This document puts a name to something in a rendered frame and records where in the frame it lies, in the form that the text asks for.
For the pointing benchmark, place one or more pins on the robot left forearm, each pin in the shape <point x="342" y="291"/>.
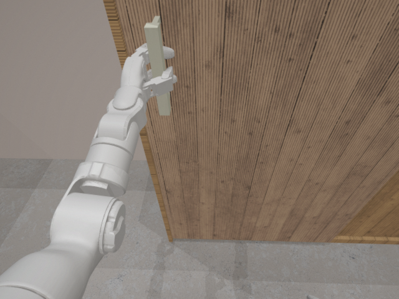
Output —
<point x="105" y="170"/>

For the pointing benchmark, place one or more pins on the left robot upper arm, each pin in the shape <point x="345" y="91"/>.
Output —
<point x="86" y="227"/>

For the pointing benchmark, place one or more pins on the handle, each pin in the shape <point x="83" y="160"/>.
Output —
<point x="157" y="60"/>

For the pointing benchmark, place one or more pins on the left robot hand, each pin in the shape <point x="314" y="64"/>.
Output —
<point x="134" y="73"/>

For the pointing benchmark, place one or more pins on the wardrobe door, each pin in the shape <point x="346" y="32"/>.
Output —
<point x="284" y="118"/>
<point x="380" y="216"/>

